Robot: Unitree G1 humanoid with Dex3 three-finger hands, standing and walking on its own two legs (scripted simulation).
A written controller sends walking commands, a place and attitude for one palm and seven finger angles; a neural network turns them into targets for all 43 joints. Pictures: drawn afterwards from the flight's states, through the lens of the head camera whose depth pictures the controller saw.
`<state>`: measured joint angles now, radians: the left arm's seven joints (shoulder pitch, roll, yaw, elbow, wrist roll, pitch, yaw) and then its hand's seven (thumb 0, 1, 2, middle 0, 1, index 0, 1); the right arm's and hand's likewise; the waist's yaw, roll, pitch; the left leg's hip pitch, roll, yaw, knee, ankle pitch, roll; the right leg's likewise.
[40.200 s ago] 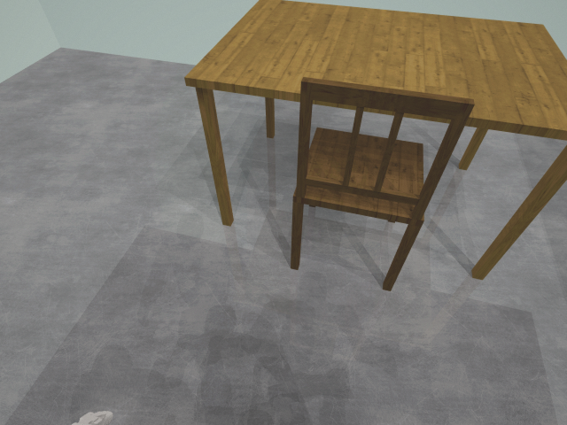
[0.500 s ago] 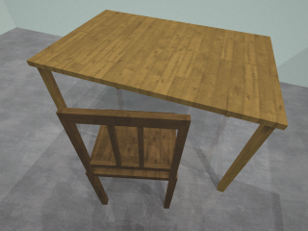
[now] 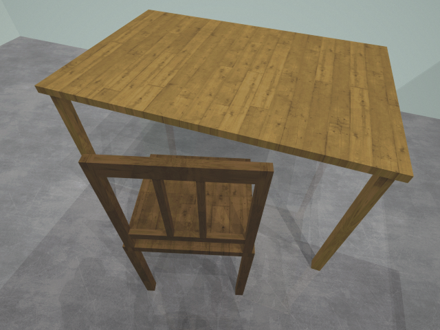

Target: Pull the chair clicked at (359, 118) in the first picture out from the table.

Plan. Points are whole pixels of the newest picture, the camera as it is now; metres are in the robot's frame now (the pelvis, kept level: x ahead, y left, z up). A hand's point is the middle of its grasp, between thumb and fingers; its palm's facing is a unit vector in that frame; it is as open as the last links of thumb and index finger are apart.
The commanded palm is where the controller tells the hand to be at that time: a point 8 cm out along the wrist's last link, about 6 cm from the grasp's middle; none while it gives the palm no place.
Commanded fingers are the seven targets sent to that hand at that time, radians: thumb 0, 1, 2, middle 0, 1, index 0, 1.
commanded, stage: look again from close up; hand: left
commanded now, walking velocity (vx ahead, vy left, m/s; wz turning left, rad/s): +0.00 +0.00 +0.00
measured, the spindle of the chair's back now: (164, 208) +0.42 +0.17 -0.11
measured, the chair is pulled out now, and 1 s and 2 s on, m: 0.13 0.13 0.13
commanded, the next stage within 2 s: raise the hand toward the chair's back in 0.08 s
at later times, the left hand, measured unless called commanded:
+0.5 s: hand (149, 291) +0.19 +0.14 -0.02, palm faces +0.00 -1.00 +0.04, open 8.4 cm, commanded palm +0.12 +0.21 -0.07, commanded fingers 0.00 0.50 0.73 -0.16 -0.24 -0.16 -0.24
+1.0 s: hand (145, 300) +0.19 +0.15 -0.06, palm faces +0.03 -1.00 -0.03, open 12.7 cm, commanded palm +0.15 +0.21 -0.05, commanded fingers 0.00 -0.08 0.48 -0.10 -0.15 -0.10 -0.15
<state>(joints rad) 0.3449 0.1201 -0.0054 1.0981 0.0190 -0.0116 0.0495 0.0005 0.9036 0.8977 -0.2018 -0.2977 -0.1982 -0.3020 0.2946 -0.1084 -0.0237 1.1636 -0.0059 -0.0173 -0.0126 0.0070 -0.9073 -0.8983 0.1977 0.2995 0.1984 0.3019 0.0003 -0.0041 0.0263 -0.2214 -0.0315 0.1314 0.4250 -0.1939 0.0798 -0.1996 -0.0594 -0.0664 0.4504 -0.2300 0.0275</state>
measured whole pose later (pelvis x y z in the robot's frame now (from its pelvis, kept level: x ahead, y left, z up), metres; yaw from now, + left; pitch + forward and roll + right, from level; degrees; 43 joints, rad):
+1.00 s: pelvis -0.02 -0.05 -0.10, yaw +3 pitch +15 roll -2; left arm 0.40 0.24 0.19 -0.02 -0.29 -0.31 -0.32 0.00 0.14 0.57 -0.13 -0.18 -0.13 -0.18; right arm 0.22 -0.17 0.02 0.60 0.03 -0.21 -0.05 0.02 -0.90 -0.90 0.21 0.30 0.21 0.30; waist 0.00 0.05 -0.14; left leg -0.98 0.05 0.00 1.20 -0.49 0.01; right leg -0.89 0.00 -0.15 1.17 -0.55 -0.06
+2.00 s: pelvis -0.01 -0.01 -0.08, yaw +3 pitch +14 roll -4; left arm 0.28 0.29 0.23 0.09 -0.29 -0.36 -0.32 -0.01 -0.50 0.30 -0.06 -0.08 -0.06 -0.08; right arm 0.24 -0.26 0.01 0.56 0.03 -0.21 -0.03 0.02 -0.90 -0.90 0.20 0.30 0.20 0.30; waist -0.02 0.03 -0.13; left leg -0.89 0.02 0.03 1.11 -0.47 0.06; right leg -0.79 -0.02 -0.12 1.05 -0.50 -0.01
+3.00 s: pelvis -0.01 -0.03 -0.10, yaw +3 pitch +17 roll -3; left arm 0.19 0.26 0.19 0.16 -0.27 -0.39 -0.31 -0.02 -0.50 0.30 -0.06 -0.08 -0.06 -0.08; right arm 0.22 -0.26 0.01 0.56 0.02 -0.20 -0.03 0.01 -0.90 -0.90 0.20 0.30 0.20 0.30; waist -0.02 0.03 -0.14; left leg -1.00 0.03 0.02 1.19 -0.49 0.04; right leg -0.90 -0.01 -0.13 1.15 -0.54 -0.03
